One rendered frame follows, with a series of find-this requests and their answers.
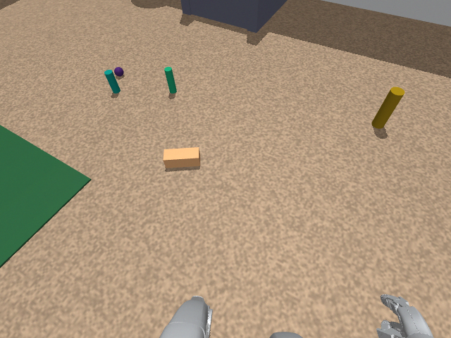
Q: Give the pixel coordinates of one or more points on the armchair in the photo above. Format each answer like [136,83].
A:
[248,14]

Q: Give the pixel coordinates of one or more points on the right robot hand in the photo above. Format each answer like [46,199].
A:
[411,321]

